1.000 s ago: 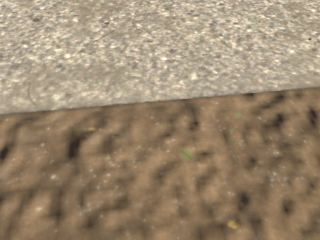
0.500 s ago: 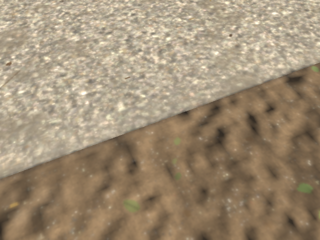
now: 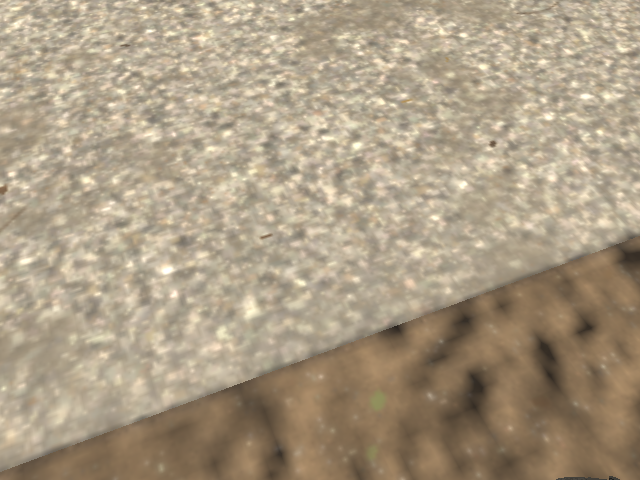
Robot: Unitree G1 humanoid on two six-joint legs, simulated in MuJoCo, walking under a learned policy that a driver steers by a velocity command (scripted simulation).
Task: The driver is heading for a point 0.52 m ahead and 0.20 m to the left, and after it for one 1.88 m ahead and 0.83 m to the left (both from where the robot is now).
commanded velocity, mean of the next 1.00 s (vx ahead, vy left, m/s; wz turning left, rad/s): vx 0.47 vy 0.00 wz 0.31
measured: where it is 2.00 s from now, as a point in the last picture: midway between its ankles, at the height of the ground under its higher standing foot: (308, 405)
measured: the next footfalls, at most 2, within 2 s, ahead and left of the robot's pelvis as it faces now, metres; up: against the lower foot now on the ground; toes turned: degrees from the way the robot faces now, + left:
right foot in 0.48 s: +0.43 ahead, -0.14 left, +0.00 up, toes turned +5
left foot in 0.98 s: +0.62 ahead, +0.18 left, +0.00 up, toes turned +24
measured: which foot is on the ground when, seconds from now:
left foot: down 0.00-0.48, up 0.50-0.96, down 0.98-1.00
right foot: up 0.00-0.46, down 0.48-0.98, up 1.00-1.00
